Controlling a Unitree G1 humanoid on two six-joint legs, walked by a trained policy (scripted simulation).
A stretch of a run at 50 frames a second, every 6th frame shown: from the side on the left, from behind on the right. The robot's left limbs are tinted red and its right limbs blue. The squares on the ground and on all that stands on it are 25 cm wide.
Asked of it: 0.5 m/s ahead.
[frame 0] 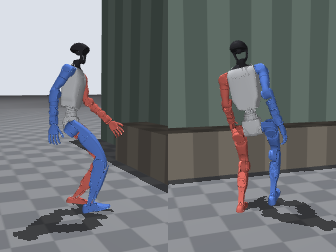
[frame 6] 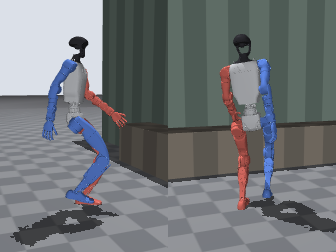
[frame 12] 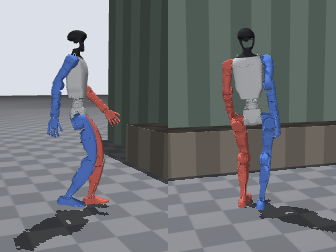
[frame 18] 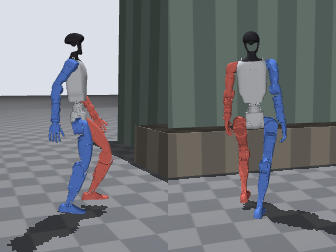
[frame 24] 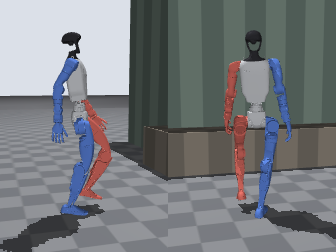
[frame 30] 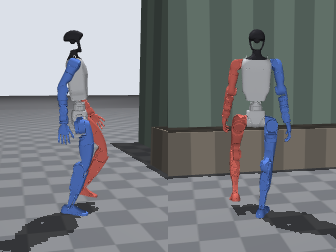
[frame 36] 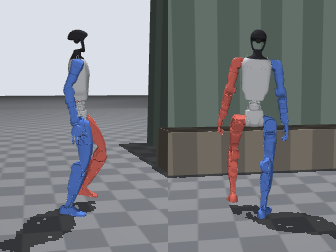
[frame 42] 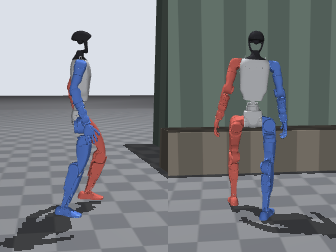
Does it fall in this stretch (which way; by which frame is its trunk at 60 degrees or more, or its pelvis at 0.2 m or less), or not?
no
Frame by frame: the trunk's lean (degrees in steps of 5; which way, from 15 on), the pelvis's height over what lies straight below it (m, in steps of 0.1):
0: 15 forward and to its left, 0.7
6: 10, 0.7
12: 5, 0.8
18: 5, 0.8
24: 10, 0.8
30: 5, 0.8
36: 5, 0.8
42: 5, 0.8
